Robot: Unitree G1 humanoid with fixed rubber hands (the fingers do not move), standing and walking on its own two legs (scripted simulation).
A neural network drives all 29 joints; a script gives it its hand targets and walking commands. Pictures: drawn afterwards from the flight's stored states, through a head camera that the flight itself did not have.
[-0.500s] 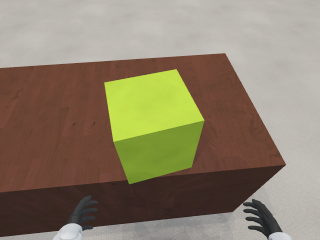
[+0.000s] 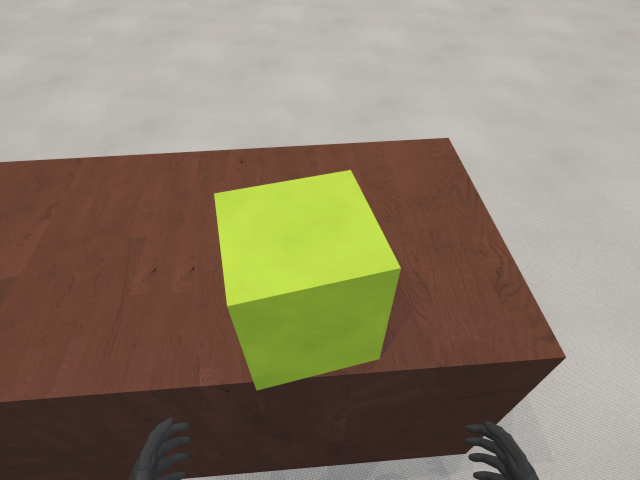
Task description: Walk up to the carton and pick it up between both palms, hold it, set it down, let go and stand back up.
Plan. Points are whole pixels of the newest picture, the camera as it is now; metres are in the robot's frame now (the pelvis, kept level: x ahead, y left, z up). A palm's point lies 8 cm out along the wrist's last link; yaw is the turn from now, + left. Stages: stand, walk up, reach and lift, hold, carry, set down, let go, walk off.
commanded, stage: reach and lift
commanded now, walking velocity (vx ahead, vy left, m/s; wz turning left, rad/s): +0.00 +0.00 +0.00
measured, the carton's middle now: (302, 282) +0.42 +0.05 -0.03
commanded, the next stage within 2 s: none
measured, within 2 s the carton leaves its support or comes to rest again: neither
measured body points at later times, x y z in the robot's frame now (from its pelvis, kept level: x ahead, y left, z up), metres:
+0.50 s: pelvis +0.01 +0.00 +0.00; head +0.00 +0.00 +0.45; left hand +0.16 +0.23 -0.07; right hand +0.18 -0.22 -0.08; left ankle +0.02 +0.14 -0.74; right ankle -0.02 -0.13 -0.74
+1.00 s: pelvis +0.01 -0.01 -0.01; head +0.01 -0.01 +0.44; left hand +0.20 +0.22 -0.05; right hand +0.23 -0.22 -0.06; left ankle +0.02 +0.14 -0.74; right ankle -0.02 -0.13 -0.74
